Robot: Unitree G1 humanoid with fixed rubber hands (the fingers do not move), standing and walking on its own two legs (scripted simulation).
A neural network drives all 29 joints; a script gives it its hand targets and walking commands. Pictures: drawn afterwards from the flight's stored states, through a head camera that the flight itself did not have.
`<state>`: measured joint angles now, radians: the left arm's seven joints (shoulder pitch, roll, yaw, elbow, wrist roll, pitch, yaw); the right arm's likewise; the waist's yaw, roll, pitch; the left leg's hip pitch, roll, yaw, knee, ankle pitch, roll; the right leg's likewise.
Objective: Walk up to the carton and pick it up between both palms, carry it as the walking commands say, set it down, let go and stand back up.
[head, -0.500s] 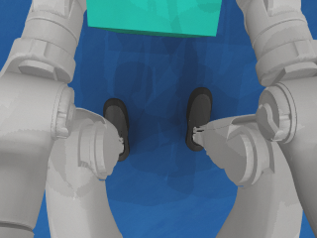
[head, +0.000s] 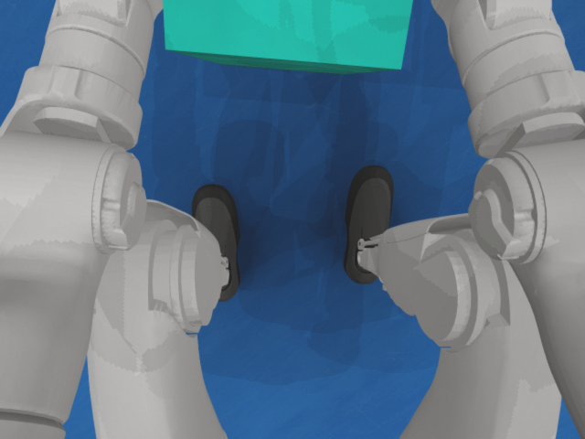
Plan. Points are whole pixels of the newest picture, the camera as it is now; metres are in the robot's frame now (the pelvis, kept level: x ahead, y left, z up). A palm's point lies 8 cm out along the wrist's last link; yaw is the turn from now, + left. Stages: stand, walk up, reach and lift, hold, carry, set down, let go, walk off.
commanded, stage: reach and lift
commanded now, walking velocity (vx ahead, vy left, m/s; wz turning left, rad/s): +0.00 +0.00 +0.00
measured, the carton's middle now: out of the picture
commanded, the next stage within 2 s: none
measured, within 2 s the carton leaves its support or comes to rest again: leaves its support in 0.38 s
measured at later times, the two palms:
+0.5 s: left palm out of the picture +0.56 +0.17 -0.17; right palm out of the picture +0.57 -0.10 -0.15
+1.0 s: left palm out of the picture +0.55 +0.17 -0.10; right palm out of the picture +0.56 -0.09 -0.10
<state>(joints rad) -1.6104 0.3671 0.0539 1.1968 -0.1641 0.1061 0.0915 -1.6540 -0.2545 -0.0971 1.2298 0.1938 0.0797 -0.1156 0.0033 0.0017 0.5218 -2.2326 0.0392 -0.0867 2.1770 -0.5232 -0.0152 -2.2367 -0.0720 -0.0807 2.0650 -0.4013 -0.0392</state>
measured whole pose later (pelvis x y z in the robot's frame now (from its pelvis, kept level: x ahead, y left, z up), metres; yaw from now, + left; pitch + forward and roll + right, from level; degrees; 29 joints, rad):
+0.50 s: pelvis +0.00 +0.00 +0.00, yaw +0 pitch +30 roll -4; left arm -1.59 0.34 0.02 1.06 -0.15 0.28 0.18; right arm -1.63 -0.24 -0.10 1.08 0.19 0.25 -0.25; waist 0.00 0.00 0.53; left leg -2.19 0.03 -0.09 2.19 -0.52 -0.01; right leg -2.19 -0.07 -0.07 2.07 -0.41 -0.03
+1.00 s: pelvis -0.01 +0.00 +0.02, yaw +3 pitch +24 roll -3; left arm -1.56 0.28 0.17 0.99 -0.04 0.37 0.16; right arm -1.50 -0.20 -0.18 0.90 0.10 0.36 -0.24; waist 0.00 0.01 0.53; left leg -2.05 0.00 -0.09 2.16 -0.54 -0.03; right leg -2.05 -0.07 -0.06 2.07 -0.44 -0.03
